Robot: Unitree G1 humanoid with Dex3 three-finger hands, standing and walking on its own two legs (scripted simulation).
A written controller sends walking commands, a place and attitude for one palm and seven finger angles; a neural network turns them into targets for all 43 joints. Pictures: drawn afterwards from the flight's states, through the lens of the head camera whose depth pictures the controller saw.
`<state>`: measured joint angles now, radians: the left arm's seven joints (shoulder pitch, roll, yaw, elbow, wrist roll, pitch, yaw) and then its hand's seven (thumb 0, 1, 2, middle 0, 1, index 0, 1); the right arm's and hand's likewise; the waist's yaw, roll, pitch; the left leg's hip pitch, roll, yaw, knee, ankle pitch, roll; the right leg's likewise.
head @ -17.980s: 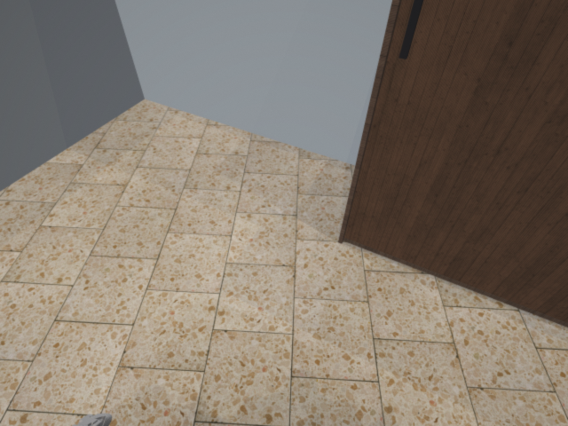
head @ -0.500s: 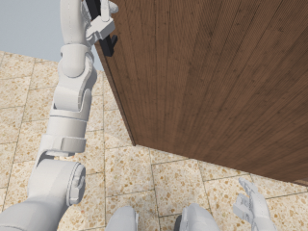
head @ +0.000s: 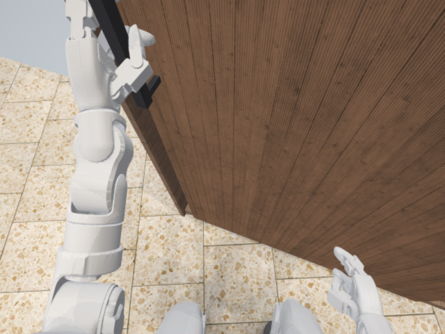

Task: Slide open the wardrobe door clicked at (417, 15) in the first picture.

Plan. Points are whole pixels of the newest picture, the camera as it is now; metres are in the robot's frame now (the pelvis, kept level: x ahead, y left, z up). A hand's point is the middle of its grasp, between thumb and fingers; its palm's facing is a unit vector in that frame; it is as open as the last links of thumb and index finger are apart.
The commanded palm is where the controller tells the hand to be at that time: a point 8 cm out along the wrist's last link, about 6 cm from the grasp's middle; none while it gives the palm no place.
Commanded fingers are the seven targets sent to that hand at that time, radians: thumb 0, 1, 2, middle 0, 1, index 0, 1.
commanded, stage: step sideways, sliding the door along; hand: left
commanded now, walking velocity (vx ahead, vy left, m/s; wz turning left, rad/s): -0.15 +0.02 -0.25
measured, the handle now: (118, 7) +0.43 +0.23 +0.26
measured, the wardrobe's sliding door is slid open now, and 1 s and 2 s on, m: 0.05 0.30 0.42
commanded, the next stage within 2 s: none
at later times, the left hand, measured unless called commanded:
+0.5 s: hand (243, 101) +0.36 +0.06 +0.22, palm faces +0.02 -1.00 +0.02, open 7.2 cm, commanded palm +0.33 +0.06 +0.21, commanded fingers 0.00 0.90 0.90 -0.45 -1.40 -0.45 -1.40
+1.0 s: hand (340, 122) +0.35 -0.04 +0.22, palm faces -0.01 -1.00 -0.03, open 6.7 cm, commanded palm +0.33 -0.04 +0.20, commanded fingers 0.00 0.90 0.90 -0.45 -1.40 -0.45 -1.40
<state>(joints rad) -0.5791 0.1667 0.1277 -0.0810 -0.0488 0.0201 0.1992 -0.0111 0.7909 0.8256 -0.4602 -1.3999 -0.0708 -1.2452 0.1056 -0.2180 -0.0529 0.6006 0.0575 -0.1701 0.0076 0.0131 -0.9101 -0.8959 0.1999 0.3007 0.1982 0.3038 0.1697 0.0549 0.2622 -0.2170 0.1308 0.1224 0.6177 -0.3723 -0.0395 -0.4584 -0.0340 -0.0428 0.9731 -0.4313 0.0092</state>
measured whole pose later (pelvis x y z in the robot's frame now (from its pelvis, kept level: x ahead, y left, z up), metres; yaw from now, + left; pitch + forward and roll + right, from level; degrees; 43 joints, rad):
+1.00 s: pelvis +0.01 -0.12 -0.01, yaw -8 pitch -1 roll +3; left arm -0.24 0.12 0.03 -0.34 -0.03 -0.09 0.14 -0.01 0.79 0.84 -0.50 -1.40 -0.09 -1.25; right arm 0.04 -0.19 0.01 0.56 0.02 -0.09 0.04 0.01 -0.91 -0.90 0.20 0.30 0.22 0.32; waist 0.03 -0.04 0.17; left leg -0.27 -0.03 0.10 0.73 -0.54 -0.04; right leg -0.46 0.02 -0.11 0.44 0.04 -0.14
